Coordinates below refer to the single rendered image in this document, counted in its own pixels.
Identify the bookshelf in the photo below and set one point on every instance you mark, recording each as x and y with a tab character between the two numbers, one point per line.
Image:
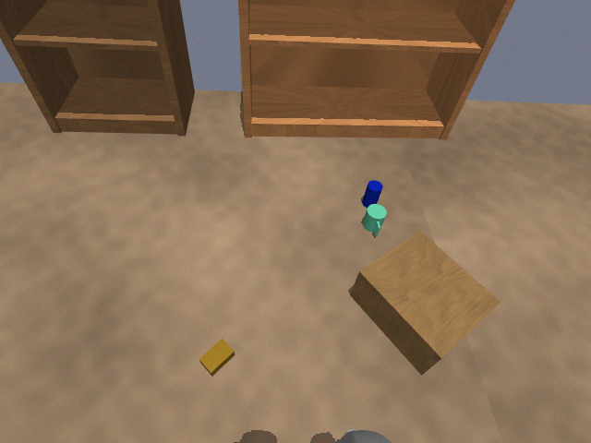
107	66
362	68

